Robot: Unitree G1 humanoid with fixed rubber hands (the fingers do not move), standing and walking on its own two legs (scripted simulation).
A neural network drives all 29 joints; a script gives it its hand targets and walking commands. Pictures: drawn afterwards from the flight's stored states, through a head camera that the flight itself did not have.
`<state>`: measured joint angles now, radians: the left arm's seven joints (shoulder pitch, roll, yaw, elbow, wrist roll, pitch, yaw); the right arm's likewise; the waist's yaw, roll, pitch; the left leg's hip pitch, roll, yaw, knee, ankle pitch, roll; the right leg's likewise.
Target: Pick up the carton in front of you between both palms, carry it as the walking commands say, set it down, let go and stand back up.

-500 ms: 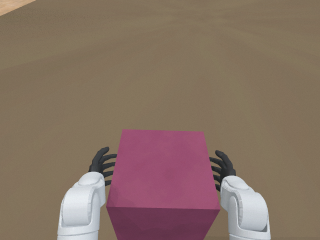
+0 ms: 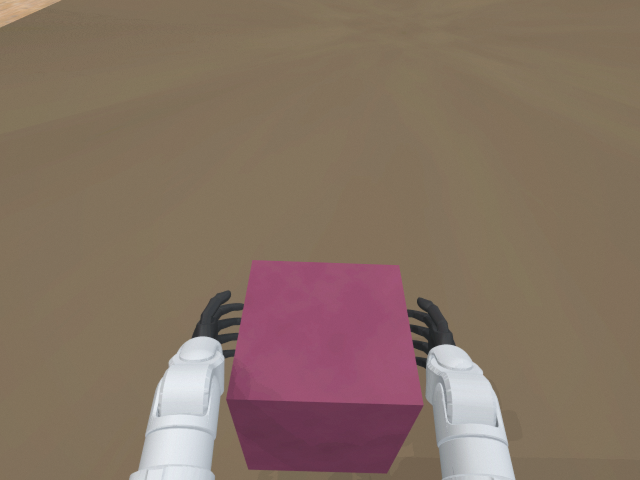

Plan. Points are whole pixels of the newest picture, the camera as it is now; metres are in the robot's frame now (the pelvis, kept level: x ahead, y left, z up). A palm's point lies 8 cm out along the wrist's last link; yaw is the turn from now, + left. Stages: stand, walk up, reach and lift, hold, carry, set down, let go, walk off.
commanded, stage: carry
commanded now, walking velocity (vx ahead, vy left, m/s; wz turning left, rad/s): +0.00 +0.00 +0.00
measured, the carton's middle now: (321, 370) +0.30 +0.00 -0.06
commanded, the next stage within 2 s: hold in 0.96 s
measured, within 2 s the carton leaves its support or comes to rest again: neither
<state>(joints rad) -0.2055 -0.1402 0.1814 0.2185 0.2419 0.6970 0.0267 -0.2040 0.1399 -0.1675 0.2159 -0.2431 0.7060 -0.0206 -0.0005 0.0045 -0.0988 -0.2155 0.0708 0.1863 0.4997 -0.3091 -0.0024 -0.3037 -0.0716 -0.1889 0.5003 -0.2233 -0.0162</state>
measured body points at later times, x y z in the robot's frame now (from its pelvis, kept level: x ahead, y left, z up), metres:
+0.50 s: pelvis -0.01 +0.01 +0.00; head -0.03 +0.01 +0.45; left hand +0.29 +0.16 +0.03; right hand +0.28 -0.14 +0.03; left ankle -0.03 +0.11 -0.74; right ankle +0.02 -0.11 -0.74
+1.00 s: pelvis -0.02 +0.01 +0.00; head -0.04 +0.01 +0.45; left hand +0.28 +0.17 +0.03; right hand +0.28 -0.14 +0.03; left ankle -0.03 +0.11 -0.74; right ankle +0.02 -0.11 -0.74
